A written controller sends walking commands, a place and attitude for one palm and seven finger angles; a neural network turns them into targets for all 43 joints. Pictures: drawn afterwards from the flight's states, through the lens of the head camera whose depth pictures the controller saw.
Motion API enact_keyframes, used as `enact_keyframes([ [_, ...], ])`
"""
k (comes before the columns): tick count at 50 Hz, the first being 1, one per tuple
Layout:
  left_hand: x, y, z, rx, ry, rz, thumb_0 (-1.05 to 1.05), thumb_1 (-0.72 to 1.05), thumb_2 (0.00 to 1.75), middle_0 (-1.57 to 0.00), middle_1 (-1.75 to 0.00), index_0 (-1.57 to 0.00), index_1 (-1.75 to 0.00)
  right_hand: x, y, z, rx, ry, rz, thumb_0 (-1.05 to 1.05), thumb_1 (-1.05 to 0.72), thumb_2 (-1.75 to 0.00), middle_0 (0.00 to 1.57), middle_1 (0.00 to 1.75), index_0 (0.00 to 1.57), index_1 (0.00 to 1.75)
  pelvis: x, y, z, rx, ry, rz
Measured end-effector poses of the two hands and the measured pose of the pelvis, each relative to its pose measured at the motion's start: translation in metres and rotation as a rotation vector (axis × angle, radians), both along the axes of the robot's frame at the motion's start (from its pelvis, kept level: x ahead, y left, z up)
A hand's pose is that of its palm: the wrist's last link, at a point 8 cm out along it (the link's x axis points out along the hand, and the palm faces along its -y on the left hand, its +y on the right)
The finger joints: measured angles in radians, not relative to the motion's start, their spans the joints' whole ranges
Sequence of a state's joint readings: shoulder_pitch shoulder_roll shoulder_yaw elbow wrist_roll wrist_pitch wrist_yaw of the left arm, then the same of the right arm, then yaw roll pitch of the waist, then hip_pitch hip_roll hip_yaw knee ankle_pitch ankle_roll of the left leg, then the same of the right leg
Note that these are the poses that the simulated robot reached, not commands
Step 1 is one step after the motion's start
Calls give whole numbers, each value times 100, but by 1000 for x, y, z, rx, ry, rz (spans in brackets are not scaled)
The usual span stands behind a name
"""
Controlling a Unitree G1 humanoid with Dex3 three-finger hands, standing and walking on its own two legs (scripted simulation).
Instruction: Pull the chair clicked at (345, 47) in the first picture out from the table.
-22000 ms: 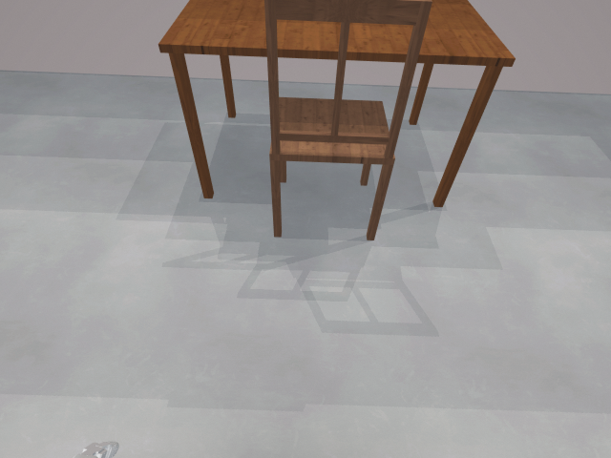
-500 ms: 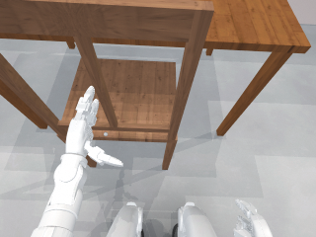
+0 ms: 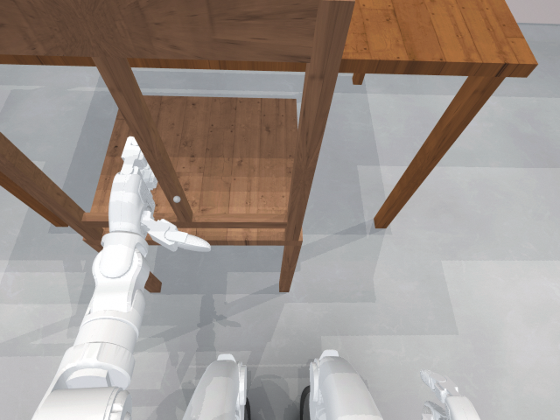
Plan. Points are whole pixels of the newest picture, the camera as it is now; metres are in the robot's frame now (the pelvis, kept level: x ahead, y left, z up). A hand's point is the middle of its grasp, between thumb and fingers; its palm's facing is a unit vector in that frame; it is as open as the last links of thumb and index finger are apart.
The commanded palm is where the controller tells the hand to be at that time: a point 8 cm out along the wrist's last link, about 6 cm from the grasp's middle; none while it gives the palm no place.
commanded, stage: push the fingers through the gap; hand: left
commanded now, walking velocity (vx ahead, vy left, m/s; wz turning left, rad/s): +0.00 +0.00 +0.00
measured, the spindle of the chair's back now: (159, 161) +0.45 +0.17 +0.06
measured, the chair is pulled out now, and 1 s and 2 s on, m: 0.00 0.00 0.03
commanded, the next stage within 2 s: hook a spindle and tug to test in 0.46 s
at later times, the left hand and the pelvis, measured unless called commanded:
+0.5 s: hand (170, 193) +0.42 +0.16 +0.02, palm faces +0.01 -1.00 -0.04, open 17.0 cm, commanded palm +0.40 +0.20 +0.02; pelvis +0.00 +0.00 +0.00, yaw +0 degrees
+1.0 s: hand (174, 193) +0.42 +0.15 +0.02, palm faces -0.02 -1.00 -0.02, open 14.4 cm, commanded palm +0.40 +0.19 +0.02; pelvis +0.00 +0.01 +0.00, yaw -1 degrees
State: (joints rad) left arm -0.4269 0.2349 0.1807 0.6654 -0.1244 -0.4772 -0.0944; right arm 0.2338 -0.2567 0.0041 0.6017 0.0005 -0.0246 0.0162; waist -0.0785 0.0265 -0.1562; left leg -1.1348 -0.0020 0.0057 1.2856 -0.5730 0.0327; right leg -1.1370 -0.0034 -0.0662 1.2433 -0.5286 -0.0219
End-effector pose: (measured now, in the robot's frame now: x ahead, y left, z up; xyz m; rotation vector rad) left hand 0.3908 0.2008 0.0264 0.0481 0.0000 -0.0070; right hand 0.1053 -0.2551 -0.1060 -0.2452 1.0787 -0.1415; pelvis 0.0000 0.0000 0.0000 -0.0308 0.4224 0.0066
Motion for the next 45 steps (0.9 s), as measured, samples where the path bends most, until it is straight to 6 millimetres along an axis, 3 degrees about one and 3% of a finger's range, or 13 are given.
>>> enact_keyframes([
  [8,13,0,0,0,3,6,-1,-50,30,-6,-8,-6,-8,-16,-3,-2,5,48,-22,1,-90,-90,20,30,20,30,1,-1,0,1,10,-5],
  [15,9,-2,-2,-3,10,2,-1,-50,30,-6,-8,-6,-8,-23,-3,0,12,72,-36,1,-90,-90,20,30,20,30,2,-1,3,3,9,-11],
  [32,8,11,-3,-21,4,-2,-1,-50,30,-6,-9,-6,-10,-9,2,4,-3,40,-12,1,-90,-90,20,30,20,30,2,5,3,-8,7,-4],
  [38,9,15,-6,-24,2,9,-1,-50,30,-11,-25,-11,-25,-5,5,5,-9,29,-6,1,-90,-90,20,30,20,30,2,8,1,-13,11,-3],
  [45,12,12,-6,-25,0,-10,-1,-50,30,-21,-56,-21,-57,-8,11,3,-2,46,-7,1,-90,-90,20,30,20,30,2,12,1,-18,12,-1],
])
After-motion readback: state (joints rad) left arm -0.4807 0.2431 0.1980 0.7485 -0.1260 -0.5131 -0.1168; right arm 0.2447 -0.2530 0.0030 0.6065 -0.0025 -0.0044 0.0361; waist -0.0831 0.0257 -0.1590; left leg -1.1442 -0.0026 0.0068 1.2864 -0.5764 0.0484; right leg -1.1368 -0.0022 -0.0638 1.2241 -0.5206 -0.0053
